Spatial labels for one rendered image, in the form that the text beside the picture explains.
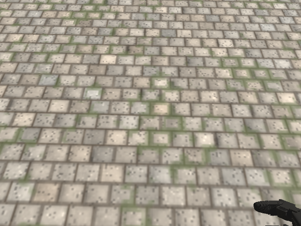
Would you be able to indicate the right robot hand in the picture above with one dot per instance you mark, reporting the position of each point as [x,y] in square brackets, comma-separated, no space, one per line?
[280,208]

